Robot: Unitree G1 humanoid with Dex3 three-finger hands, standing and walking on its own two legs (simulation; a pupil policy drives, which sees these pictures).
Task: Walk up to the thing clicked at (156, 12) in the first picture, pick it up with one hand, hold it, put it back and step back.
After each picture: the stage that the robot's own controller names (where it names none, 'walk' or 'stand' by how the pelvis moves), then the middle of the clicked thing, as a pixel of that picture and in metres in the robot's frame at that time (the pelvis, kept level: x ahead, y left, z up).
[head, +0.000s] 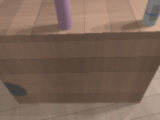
stand; out of the picture +0.74 -0.32 +0.11
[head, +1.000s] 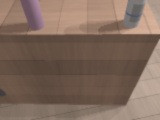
rise first; out of the picture +0.66 -0.17 +0.14
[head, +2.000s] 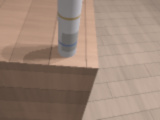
sink last; (68, 25) +0.49 +0.09 +0.14
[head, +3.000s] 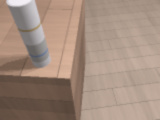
stand; (33, 35) +0.45 +0.20 +0.14
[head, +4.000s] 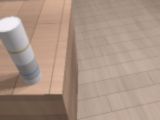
stand; (22, 55) +0.42 +0.23 +0.11
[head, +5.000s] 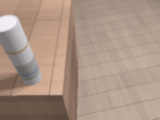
stand; (21, 55) +0.40 +0.22 +0.11
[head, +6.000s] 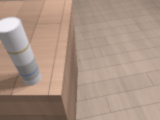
stand; (22, 56) +0.41 +0.23 +0.11
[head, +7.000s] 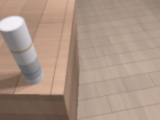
stand; (25, 55) +0.41 +0.22 +0.11
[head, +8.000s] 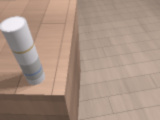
stand; (26, 55) +0.41 +0.22 +0.11
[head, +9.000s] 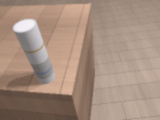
rise first; (37, 55) +0.42 +0.21 +0.11
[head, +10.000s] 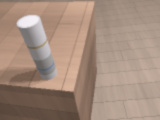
go down; (40, 51) +0.43 +0.21 +0.11
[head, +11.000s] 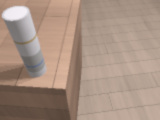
go down; (28, 46) +0.44 +0.20 +0.12
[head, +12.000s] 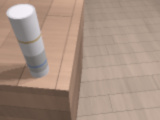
go down; (32, 46) +0.43 +0.19 +0.13
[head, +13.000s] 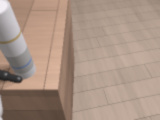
close in; (13, 45) +0.42 +0.21 +0.15
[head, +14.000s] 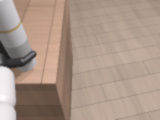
lift; (13, 37) +0.44 +0.21 +0.15
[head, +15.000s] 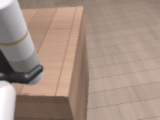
lift; (18, 47) +0.32 +0.17 +0.26
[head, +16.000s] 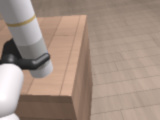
hold; (27, 35) +0.34 +0.16 +0.28
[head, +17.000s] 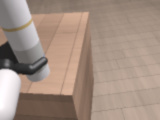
hold; (24, 39) +0.33 +0.17 +0.28
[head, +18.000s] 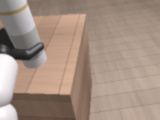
crouch; (19, 24) +0.35 +0.18 +0.31
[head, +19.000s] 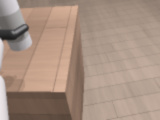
lower; (4, 7) +0.44 +0.21 +0.30
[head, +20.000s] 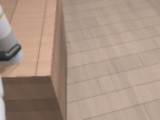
lower; out of the picture +0.46 +0.23 +0.17
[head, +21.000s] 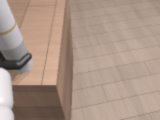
lower; (8, 38) +0.43 +0.22 +0.16
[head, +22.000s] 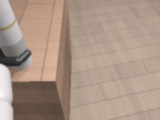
lower; (8, 35) +0.44 +0.22 +0.16
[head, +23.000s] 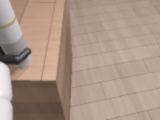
lower; (8, 33) +0.45 +0.22 +0.16
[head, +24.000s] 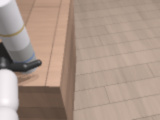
open; (16, 39) +0.43 +0.21 +0.16
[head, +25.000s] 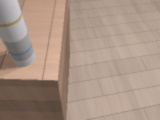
sink last; (12, 30) +0.44 +0.20 +0.16
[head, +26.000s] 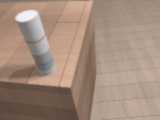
sink last; (38, 46) +0.45 +0.22 +0.13
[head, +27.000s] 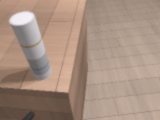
stand; (34, 50) +0.43 +0.21 +0.12
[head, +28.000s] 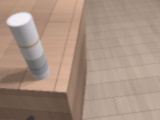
stand; (32, 50) +0.43 +0.21 +0.11
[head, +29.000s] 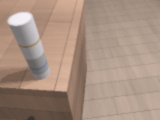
stand; (32, 50) +0.43 +0.21 +0.11
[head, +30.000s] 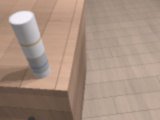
stand; (33, 49) +0.44 +0.21 +0.11
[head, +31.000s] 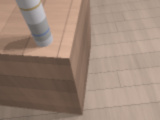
walk; (34, 15) +0.53 +0.19 +0.13
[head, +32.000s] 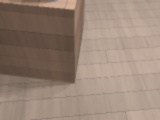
walk; out of the picture +0.82 +0.17 +0.13
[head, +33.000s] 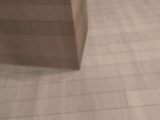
stand; out of the picture +1.12 +0.24 +0.13
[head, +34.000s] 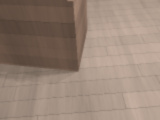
stand; out of the picture +1.13 +0.21 +0.11
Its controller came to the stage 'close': yes
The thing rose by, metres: 0.20
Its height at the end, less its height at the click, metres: +0.00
